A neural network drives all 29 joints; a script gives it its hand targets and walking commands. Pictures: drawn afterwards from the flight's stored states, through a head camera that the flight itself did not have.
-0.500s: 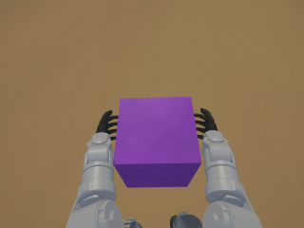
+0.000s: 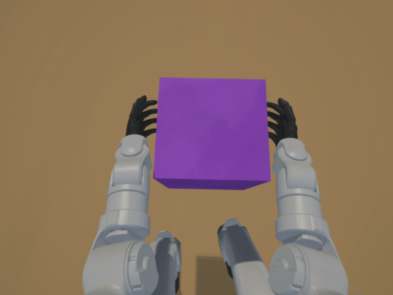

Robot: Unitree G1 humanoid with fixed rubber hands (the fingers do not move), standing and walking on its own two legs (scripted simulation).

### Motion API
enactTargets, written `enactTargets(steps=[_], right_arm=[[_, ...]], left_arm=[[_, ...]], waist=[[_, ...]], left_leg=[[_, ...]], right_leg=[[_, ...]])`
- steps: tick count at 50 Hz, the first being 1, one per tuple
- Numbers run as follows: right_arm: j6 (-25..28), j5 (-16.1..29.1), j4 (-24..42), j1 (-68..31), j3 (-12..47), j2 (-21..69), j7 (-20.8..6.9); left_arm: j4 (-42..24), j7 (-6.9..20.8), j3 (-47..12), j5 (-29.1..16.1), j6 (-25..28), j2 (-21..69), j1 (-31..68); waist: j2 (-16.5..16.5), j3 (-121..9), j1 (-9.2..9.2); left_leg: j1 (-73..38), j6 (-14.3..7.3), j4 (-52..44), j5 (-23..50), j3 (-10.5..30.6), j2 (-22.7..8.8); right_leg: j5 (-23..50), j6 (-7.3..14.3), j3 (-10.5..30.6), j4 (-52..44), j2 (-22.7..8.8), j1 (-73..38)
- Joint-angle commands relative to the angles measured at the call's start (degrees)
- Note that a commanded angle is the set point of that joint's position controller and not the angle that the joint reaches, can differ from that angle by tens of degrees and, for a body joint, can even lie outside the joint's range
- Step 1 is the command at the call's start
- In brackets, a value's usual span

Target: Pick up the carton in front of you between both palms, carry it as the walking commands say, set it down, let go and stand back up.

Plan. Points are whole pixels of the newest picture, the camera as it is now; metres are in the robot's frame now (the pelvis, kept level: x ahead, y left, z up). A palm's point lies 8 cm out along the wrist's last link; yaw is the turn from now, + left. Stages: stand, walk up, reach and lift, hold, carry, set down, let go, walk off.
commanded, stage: set down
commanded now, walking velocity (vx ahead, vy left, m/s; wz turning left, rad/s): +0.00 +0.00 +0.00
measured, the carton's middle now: (208, 143) +0.43 -0.06 -0.16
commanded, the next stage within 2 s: none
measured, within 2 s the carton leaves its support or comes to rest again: rests again in 1.50 s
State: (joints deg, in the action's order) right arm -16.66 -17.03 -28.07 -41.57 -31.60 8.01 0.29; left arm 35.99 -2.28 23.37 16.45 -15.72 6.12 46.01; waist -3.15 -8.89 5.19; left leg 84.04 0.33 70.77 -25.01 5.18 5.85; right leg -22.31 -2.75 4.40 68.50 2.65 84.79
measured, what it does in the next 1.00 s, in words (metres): lowers itself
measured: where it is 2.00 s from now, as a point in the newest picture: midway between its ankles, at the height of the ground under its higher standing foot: (201, 268)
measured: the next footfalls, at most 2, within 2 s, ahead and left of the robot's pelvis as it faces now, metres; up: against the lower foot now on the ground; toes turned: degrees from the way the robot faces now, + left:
none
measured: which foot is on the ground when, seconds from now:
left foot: down 0.00-1.00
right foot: down 0.00-1.00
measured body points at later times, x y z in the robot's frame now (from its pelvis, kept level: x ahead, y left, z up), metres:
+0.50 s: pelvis -0.03 +0.00 -0.13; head +0.27 -0.02 +0.20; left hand +0.50 +0.05 -0.24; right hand +0.43 -0.24 -0.23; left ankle +0.05 +0.11 -0.61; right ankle +0.07 -0.14 -0.61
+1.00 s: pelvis -0.05 +0.00 -0.22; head +0.33 -0.03 +0.02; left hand +0.55 +0.02 -0.39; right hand +0.44 -0.27 -0.39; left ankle +0.05 +0.11 -0.61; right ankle +0.07 -0.14 -0.61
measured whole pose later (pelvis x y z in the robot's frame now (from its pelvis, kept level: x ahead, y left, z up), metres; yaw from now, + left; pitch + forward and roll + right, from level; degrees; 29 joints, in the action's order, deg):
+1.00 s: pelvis -0.05 +0.00 -0.22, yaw +0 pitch +45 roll -2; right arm -18.1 -7.2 -37.7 -73.7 -34.5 -3.4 5.6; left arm 60.8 -6.4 5.6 4.2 -16.3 -14.3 90.4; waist -3.2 13.5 10.2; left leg 127.9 3.2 116.5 -33.4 4.6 10.3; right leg -30.2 -5.2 3.3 113.5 5.4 128.4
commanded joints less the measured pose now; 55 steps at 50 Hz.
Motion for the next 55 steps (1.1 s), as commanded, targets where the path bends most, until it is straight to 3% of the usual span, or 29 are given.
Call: enactTargets(steps=[1, 14, 34, 51, 55], right_arm=[[0.65, 6.41, -6.18, -32.1, 31.93, 48.17, -15.22], [0.51, 12.9, -3.27, -46.09, 33.74, 44.18, -12.39], [-0.36, 12.43, -5.59, -64.44, 24.26, 34.77, -10.76], [1.46, 19.07, -4.02, -76.74, 24.86, 26.22, -9.92], [1.78, 20.81, -2.86, -78.34, 25.65, 25.66, -10.31]], left_arm=[[5.62, 12.47, -28.89, -5.81, 1.55, 52.6, 29.98], [5.06, 8.5, -32.76, -11.32, 2.13, 48.74, 45.51], [16.44, 7.11, -24.92, -11.45, 1.0, 37.48, 62.7], [17.97, 6.65, -32.85, -20.06, 2.3, 29.68, 74.28], [16.36, 6.6, -35.08, -21.7, 2.74, 30.82, 76.0]], waist=[[-1.79, -45.5, 3.11], [-3.15, -61.36, 5.44], [-4.72, -56.09, 8.86], [-7.11, -56.27, 13.16], [-10.25, -55.16, 14.55]], left_leg=[[-19.25, 1.57, -3.58, 17.73, -3.68, 3.71], [-11.04, 1.91, 11.43, 14.59, -5.97, 5.78], [5.19, 0.89, 26.91, 6.02, -7.83, 6.01], [6.09, 0.51, 40.63, 10.8, -8.09, 4.64], [5.62, 0.52, 42.96, 14.42, -8.2, 4.56]], right_leg=[[18.74, 0.6, -6.74, -0.16, 5.32, -21.29], [18.67, -1.37, -8.91, 13.8, 5.88, -13.0], [13.13, -2.03, -11.58, 27.59, 4.71, -0.38], [19.41, -2.31, -12.09, 39.48, 2.53, 2.18], [23.22, -1.66, -11.42, 41.06, 2.49, 3.36]])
